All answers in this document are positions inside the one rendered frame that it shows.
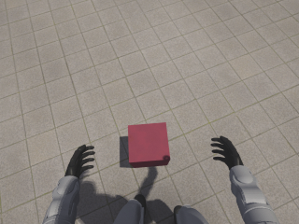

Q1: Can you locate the robot right hand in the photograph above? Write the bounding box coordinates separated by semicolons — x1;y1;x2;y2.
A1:
211;136;244;171

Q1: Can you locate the robot left hand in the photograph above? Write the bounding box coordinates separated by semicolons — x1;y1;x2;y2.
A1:
64;145;95;179

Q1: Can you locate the left robot forearm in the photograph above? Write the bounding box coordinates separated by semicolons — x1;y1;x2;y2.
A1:
42;175;80;224

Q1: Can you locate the robot right shin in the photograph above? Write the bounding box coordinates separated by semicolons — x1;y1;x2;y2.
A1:
179;204;191;212

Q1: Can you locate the left robot thigh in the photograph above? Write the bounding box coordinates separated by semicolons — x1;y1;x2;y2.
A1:
113;203;145;224

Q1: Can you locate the right robot forearm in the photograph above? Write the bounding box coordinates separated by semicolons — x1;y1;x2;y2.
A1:
229;165;280;224

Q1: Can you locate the carton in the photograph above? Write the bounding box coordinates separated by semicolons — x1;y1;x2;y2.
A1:
128;122;171;168

